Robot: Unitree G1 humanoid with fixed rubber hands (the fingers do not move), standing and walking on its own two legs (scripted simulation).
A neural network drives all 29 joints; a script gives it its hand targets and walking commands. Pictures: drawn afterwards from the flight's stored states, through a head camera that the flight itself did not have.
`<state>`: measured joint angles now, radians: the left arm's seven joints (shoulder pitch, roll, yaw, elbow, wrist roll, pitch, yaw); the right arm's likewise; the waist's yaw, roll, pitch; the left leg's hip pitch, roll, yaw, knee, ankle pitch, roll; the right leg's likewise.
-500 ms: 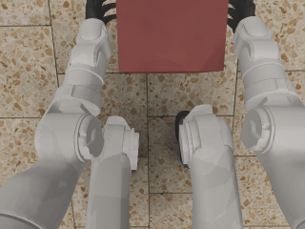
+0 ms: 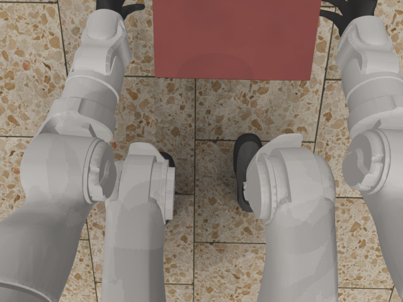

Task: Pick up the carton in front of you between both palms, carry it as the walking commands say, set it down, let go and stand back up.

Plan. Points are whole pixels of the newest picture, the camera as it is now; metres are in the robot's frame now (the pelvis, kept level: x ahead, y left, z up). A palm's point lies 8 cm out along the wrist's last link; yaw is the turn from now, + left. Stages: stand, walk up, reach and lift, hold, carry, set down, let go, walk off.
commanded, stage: set down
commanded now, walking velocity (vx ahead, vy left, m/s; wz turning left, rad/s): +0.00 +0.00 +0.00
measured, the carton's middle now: (227, 18) +0.51 -0.08 -0.24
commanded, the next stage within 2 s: let go in 1.20 s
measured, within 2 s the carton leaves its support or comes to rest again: neither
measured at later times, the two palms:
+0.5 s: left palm out of the picture +0.54 +0.09 -0.06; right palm out of the picture +0.49 -0.29 -0.06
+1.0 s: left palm out of the picture +0.54 +0.10 +0.09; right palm out of the picture +0.50 -0.30 +0.09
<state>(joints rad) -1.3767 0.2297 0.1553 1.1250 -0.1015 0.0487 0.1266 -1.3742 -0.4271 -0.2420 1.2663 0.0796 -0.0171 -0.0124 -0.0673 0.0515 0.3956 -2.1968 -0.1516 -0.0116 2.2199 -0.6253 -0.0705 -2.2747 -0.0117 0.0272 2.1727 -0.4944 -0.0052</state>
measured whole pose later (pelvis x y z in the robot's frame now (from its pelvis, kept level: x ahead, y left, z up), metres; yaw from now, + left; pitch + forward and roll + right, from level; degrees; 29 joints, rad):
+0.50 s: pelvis +0.01 +0.00 +0.06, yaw -1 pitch +40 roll +3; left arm -1.19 0.17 0.21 0.87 -0.07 0.14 0.18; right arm -1.21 -0.41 -0.21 0.99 0.12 0.10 0.01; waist -0.06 0.04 0.13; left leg -2.09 -0.10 0.00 2.00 -0.61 -0.04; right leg -2.18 0.01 0.03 1.96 -0.48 0.00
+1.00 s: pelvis +0.03 -0.01 +0.19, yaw -2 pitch +45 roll +3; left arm -0.99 0.14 0.24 0.70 -0.02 0.18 0.14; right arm -1.03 -0.36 -0.29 0.83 0.05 0.15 0.08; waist -0.05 0.03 -0.07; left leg -1.81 -0.08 -0.03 1.53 -0.52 -0.04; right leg -1.89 0.03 0.04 1.51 -0.41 -0.01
